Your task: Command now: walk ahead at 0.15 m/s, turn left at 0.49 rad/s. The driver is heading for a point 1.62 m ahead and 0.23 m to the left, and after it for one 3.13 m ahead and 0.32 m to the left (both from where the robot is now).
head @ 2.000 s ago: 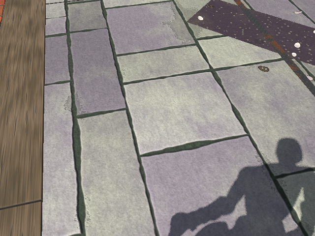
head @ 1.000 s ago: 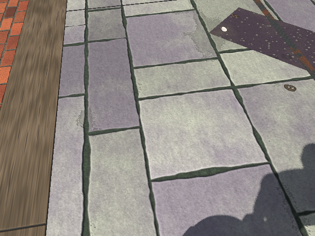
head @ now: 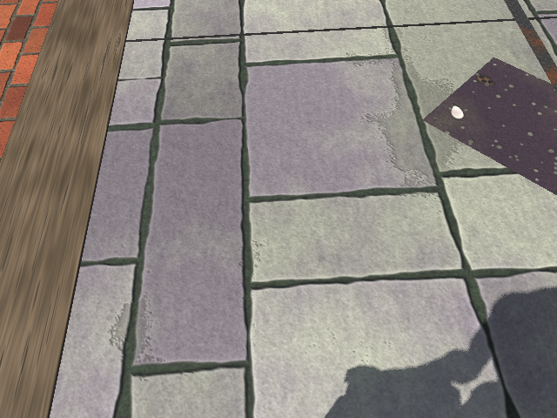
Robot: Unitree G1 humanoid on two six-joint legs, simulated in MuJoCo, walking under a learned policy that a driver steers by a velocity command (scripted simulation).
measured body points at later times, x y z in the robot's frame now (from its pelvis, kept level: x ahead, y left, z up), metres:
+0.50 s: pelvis +0.09 +0.04 +0.00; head +0.12 +0.07 +0.44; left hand +0.16 +0.35 -0.13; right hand +0.30 -0.20 -0.09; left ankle +0.11 +0.13 -0.74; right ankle +0.14 -0.12 -0.68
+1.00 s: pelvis +0.12 +0.01 -0.01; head +0.13 +0.02 +0.44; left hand +0.15 +0.29 -0.14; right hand +0.31 -0.21 -0.13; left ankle +0.11 +0.13 -0.74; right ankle +0.14 -0.11 -0.74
